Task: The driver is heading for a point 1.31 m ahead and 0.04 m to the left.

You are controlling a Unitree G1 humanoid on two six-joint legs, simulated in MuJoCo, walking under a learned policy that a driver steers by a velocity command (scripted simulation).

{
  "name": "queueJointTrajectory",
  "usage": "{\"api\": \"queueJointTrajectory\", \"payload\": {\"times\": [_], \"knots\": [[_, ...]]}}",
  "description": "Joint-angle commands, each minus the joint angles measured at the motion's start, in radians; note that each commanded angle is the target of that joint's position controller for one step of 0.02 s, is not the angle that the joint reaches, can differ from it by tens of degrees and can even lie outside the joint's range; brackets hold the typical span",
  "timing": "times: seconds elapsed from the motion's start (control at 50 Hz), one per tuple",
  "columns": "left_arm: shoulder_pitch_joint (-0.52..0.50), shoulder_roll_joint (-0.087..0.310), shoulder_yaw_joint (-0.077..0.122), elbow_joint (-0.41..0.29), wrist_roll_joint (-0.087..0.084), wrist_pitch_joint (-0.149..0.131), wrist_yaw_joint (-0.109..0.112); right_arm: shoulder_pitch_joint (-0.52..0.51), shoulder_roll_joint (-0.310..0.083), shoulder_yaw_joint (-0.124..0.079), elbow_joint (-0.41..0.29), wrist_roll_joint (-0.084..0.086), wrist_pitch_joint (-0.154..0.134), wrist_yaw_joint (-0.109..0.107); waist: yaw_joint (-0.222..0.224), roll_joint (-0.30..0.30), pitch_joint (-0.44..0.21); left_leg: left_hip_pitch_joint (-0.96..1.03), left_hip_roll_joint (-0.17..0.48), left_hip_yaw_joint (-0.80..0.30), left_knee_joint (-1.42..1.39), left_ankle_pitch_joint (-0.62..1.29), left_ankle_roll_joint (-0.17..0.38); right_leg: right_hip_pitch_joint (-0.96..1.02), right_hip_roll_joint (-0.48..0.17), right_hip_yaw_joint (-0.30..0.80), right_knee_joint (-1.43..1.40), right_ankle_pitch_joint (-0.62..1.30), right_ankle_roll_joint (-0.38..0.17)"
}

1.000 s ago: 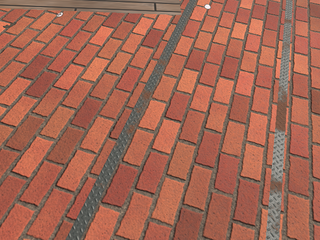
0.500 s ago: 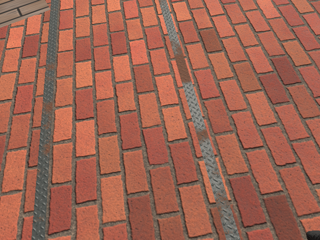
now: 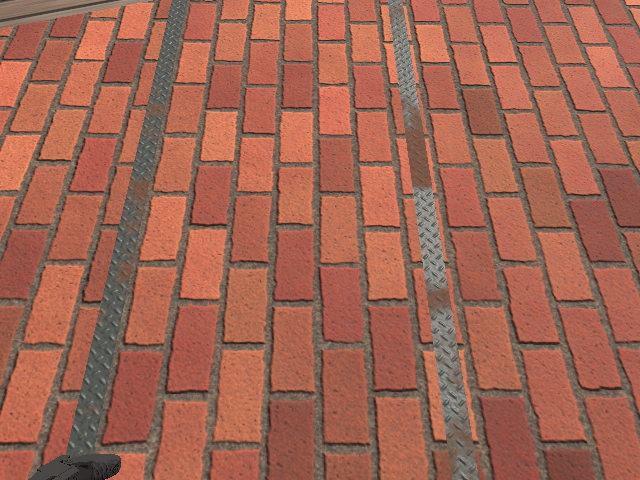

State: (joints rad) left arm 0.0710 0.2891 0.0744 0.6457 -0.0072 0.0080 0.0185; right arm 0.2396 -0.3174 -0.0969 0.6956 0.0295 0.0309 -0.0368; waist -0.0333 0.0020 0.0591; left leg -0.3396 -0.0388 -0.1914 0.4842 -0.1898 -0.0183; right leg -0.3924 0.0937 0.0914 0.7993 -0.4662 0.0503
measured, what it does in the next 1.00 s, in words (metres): walks ahead: right foot, then left foot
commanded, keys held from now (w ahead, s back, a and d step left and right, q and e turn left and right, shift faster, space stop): q+shift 0.28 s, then e+shift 0.34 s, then w+e+shift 0.38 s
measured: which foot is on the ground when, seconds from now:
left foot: down 0.00-0.08, up 0.10-0.48, down 0.50-0.94, up 0.96-1.00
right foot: up 0.00-0.06, down 0.08-0.52, up 0.54-0.92, down 0.94-1.00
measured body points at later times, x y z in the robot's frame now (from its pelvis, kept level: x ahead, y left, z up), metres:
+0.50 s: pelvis +0.01 +0.00 +0.00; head +0.05 +0.01 +0.45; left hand +0.01 +0.29 -0.12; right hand +0.28 -0.17 -0.09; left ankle -0.03 +0.14 -0.74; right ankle +0.02 -0.12 -0.74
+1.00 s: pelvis +0.10 -0.06 -0.03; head +0.12 -0.10 +0.42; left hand +0.26 +0.22 -0.10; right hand +0.20 -0.37 -0.15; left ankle -0.02 +0.13 -0.67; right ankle +0.08 -0.14 -0.74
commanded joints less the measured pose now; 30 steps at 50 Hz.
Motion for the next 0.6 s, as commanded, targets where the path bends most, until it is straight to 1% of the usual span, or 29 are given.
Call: {"api": "queueJointTrajectory", "payload": {"times": [0.02, 0.04, 0.06, 0.08, 0.1, 0.12, 0.14, 0.16, 0.18, 0.2, 0.24, 0.28, 0.3, 0.32, 0.36, 0.38, 0.4, 0.42, 0.44, 0.46, 0.48, 0.5, 0.52, 0.54, 0.56, 0.58, 0.6], "knots": [[0.037, 0.044, 0.015, -0.05, -0.013, -0.026, -0.02, -0.086, -0.176, -0.057, -0.111, 0.004, 0.016, -0.011, 0.034, 0.186, -0.208, 0.167, 0.169, -0.282, -0.095, 0.276, 0.181, 0.066, 0.019, -0.01, -0.209, 0.097, 0.01], [0.079, 0.056, 0.023, -0.036, -0.012, -0.027, -0.022, -0.106, -0.173, -0.056, -0.121, 0.011, 0.018, -0.009, 0.055, 0.188, -0.207, 0.13, 0.154, -0.295, -0.086, 0.218, 0.165, 0.133, 0.018, -0.017, -0.311, 0.165, 0.004], [0.129, 0.072, 0.033, -0.016, -0.01, -0.026, -0.02, -0.124, -0.16, -0.051, -0.129, 0.02, 0.019, -0.009, 0.08, 0.177, -0.203, 0.063, 0.124, -0.287, -0.065, 0.114, 0.132, 0.233, 0.002, -0.029, -0.435, 0.262, -0.009], [0.163, 0.127, 0.052, -0.008, -0.002, -0.022, -0.011, -0.089, -0.119, -0.04, -0.128, 0.014, 0.018, -0.008, 0.069, 0.097, -0.208, -0.074, 0.062, -0.237, 0.033, -0.116, 0.079, 0.37, -0.133, 0.076, -0.489, 0.272, -0.057], [0.114, 0.217, 0.065, -0.034, 0.025, -0.009, -0.001, -0.022, -0.043, -0.022, -0.134, 0.001, 0.015, -0.003, 0.01, -0.215, -0.182, -0.291, -0.098, -0.038, 0.296, -0.404, 0.019, 0.414, -0.393, 0.39, -0.548, 0.258, -0.192], [0.074, 0.197, 0.057, -0.054, 0.071, -0.019, -0.008, -0.013, -0.129, -0.044, -0.142, -0.012, -0.002, 0.0, -0.001, -0.243, -0.132, -0.328, -0.012, -0.021, 0.504, -0.421, -0.015, 0.272, -0.52, 0.503, -0.581, 0.292, -0.29], [0.005, 0.137, 0.04, -0.076, 0.065, -0.028, -0.001, -0.012, -0.193, -0.064, -0.121, -0.009, -0.002, 0.004, -0.021, -0.153, -0.086, -0.309, 0.032, 0.005, 0.609, -0.344, -0.029, 0.22, -0.47, 0.388, -0.572, 0.297, -0.285], [-0.042, 0.1, 0.03, -0.082, 0.047, -0.032, 0.007, 0.005, -0.197, -0.068, -0.095, -0.009, 0.006, 0.004, -0.03, -0.101, -0.058, -0.305, 0.046, 0.028, 0.654, -0.267, -0.043, 0.198, -0.386, 0.259, -0.557, 0.281, -0.243], [-0.058, 0.092, 0.027, -0.086, 0.032, -0.032, 0.018, 0.016, -0.176, -0.066, -0.081, -0.012, 0.014, 0.002, -0.028, -0.09, -0.056, -0.325, 0.052, 0.043, 0.708, -0.203, -0.056, 0.218, -0.339, 0.18, -0.542, 0.299, -0.218], [-0.047, 0.091, 0.023, -0.081, 0.025, -0.032, 0.027, 0.012, -0.148, -0.057, -0.086, -0.01, 0.019, 0.007, -0.014, -0.103, -0.048, -0.345, 0.067, 0.064, 0.755, -0.166, -0.071, 0.226, -0.326, 0.111, -0.533, 0.39, -0.221], [0.016, 0.096, 0.021, -0.067, 0.031, -0.027, 0.039, -0.048, -0.116, -0.04, -0.124, 0.0, 0.017, 0.016, 0.028, -0.11, -0.049, -0.378, 0.094, 0.12, 0.731, -0.123, -0.096, 0.269, -0.316, 0.024, -0.532, 0.483, -0.245], [0.084, 0.115, 0.028, -0.049, 0.035, -0.017, 0.042, -0.11, -0.094, -0.025, -0.16, 0.002, 0.015, 0.025, 0.073, -0.113, -0.065, -0.414, 0.117, 0.142, 0.655, -0.119, -0.115, 0.359, -0.346, 0.002, -0.528, 0.546, -0.272], [0.126, 0.131, 0.033, -0.035, 0.034, -0.014, 0.038, -0.138, -0.076, -0.015, -0.175, -0.007, 0.012, 0.026, 0.095, -0.102, -0.082, -0.391, 0.115, 0.134, 0.61, -0.15, -0.118, 0.379, -0.36, 0.02, -0.52, 0.599, -0.294], [0.147, 0.147, 0.037, -0.023, 0.029, -0.011, 0.029, -0.148, -0.06, -0.006, -0.185, -0.016, 0.01, 0.027, 0.097, -0.09, -0.1, -0.356, 0.107, 0.125, 0.562, -0.185, -0.114, 0.395, -0.371, 0.027, -0.508, 0.648, -0.31], [0.123, 0.162, 0.038, -0.018, 0.017, -0.01, 0.007, -0.141, -0.035, 0.01, -0.181, -0.028, 0.007, 0.025, 0.078, -0.094, -0.124, -0.248, 0.086, 0.127, 0.444, -0.239, -0.096, 0.376, -0.372, 0.01, -0.49, 0.712, -0.321], [0.093, 0.154, 0.033, -0.017, 0.011, -0.012, -0.004, -0.125, -0.027, 0.015, -0.169, -0.032, 0.007, 0.022, 0.06, -0.103, -0.131, -0.165, 0.08, 0.138, 0.362, -0.244, -0.085, 0.34, -0.358, -0.008, -0.482, 0.728, -0.315], [0.075, 0.132, 0.022, -0.01, 0.004, -0.018, -0.016, -0.11, -0.02, 0.02, -0.152, -0.036, 0.007, 0.018, 0.047, -0.118, -0.139, -0.075, 0.076, 0.155, 0.264, -0.224, -0.078, 0.304, -0.337, -0.018, -0.474, 0.735, -0.304], [0.081, 0.111, 0.012, 0.005, -0.002, -0.025, -0.027, -0.098, -0.016, 0.021, -0.134, -0.039, 0.007, 0.014, 0.043, -0.135, -0.139, 0.003, 0.062, 0.172, 0.156, -0.179, -0.073, 0.287, -0.318, -0.016, -0.462, 0.737, -0.29], [0.083, 0.119, 0.012, 0.019, -0.014, -0.028, -0.034, -0.082, -0.025, 0.017, -0.12, -0.039, 0.006, 0.012, 0.028, -0.147, -0.126, 0.073, 0.035, 0.194, 0.027, -0.092, -0.063, 0.272, -0.301, -0.011, -0.435, 0.747, -0.272], [0.094, 0.139, 0.016, 0.031, -0.03, -0.029, -0.037, -0.062, -0.047, 0.01, -0.11, -0.035, 0.004, 0.011, 0.01, -0.153, -0.11, 0.158, 0.015, 0.211, -0.133, 0.046, -0.037, 0.242, -0.292, -0.001, -0.406, 0.751, -0.244], [0.136, 0.162, 0.021, 0.043, -0.036, -0.036, -0.038, -0.055, -0.108, -0.005, -0.114, -0.032, 0.002, 0.004, 0.02, -0.142, -0.12, 0.268, 0.046, 0.168, -0.167, 0.15, -0.008, 0.185, -0.281, 0.02, -0.387, 0.704, -0.194], [0.138, 0.137, 0.01, 0.028, -0.011, -0.046, -0.043, -0.012, -0.171, -0.019, -0.122, -0.036, 0.005, -0.009, 0.02, -0.057, -0.194, 0.417, 0.177, 0.068, -0.096, 0.428, 0.034, 0.101, -0.244, 0.009, -0.321, 0.525, -0.131], [0.178, 0.078, -0.007, 0.02, 0.004, -0.057, -0.05, -0.027, -0.227, -0.032, -0.125, -0.054, 0.019, -0.022, 0.049, 0.137, -0.23, 0.532, 0.337, -0.007, 0.002, 0.672, 0.147, -0.076, -0.16, -0.071, -0.223, 0.207, -0.063], [0.149, 0.094, -0.004, 0.018, -0.013, -0.05, -0.043, -0.043, -0.188, -0.034, -0.117, -0.049, 0.025, -0.016, 0.013, 0.216, -0.237, 0.439, 0.393, -0.041, -0.041, 0.58, 0.244, -0.101, -0.117, -0.14, -0.103, -0.027, -0.022], [0.115, 0.144, 0.016, 0.013, -0.027, -0.035, -0.035, -0.051, -0.15, -0.025, -0.128, -0.056, 0.018, -0.011, -0.021, 0.215, -0.191, 0.401, 0.407, -0.058, -0.083, 0.55, 0.283, -0.167, -0.118, -0.121, 0.109, -0.153, 0.001], [0.131, 0.151, 0.032, 0.018, -0.034, -0.015, -0.027, -0.068, -0.125, -0.017, -0.126, -0.061, 0.008, -0.012, -0.01, 0.206, -0.17, 0.356, 0.411, -0.032, -0.102, 0.548, 0.288, -0.211, -0.129, -0.094, 0.284, -0.189, 0.016], [0.172, 0.142, 0.038, 0.028, -0.031, 0.011, -0.017, -0.121, -0.106, -0.011, -0.129, -0.05, -0.004, -0.011, 0.024, 0.195, -0.139, 0.294, 0.387, 0.036, -0.118, 0.503, 0.263, -0.209, -0.149, -0.07, 0.34, -0.155, 0.03]]}}
Keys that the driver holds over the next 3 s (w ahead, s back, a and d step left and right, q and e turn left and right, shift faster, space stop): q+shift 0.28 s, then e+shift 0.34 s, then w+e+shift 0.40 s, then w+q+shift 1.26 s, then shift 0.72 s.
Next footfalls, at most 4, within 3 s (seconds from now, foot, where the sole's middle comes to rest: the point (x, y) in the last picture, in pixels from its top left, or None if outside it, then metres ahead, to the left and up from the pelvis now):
0.08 right None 0.06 -0.11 -0.78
0.50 left None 0.01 0.15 -0.78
0.94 right None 0.12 -0.15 -0.78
1.40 left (382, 381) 0.63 -0.14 -0.78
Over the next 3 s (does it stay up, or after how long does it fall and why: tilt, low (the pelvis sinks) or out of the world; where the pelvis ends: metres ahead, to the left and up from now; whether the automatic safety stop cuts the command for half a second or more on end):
stays up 1.37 0.17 -0.01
